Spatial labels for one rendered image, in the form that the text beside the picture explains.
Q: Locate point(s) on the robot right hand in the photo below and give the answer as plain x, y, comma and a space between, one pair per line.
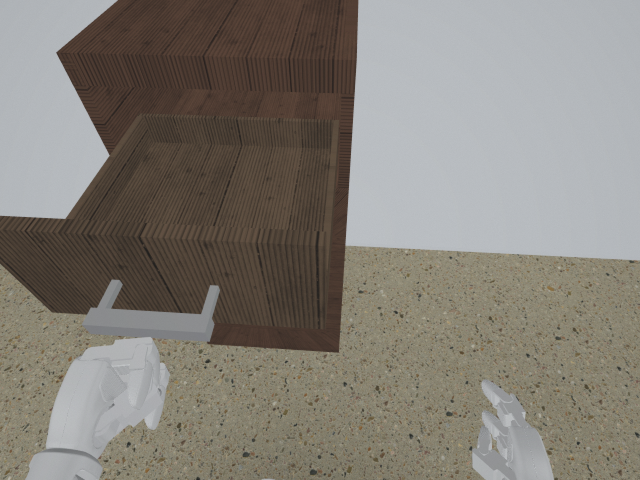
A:
520, 445

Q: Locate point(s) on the cabinet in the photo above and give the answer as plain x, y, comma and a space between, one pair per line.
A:
243, 58

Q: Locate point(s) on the drawer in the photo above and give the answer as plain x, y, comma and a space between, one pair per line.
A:
188, 201

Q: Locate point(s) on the robot left forearm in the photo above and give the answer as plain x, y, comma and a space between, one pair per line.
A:
64, 464

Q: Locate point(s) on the robot left hand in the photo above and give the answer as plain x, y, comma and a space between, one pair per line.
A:
128, 374

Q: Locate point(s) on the handle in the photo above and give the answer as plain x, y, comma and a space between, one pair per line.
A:
163, 325

